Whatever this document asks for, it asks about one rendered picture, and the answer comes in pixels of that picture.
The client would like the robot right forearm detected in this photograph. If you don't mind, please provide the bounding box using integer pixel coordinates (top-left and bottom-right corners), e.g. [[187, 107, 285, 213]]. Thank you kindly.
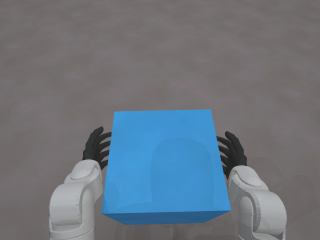
[[227, 165, 287, 240]]

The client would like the robot left forearm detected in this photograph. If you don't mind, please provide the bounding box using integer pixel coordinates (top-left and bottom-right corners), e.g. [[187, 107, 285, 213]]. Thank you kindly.
[[48, 159, 104, 240]]

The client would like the carton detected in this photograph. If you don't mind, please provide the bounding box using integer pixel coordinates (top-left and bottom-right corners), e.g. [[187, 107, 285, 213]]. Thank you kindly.
[[101, 109, 231, 225]]

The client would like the robot right hand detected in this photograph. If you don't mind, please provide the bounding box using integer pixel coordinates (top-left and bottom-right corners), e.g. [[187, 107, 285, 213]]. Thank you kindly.
[[216, 131, 247, 180]]

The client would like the robot left hand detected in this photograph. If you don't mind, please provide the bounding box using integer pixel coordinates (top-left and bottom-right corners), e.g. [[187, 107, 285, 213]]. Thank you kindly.
[[82, 126, 112, 170]]

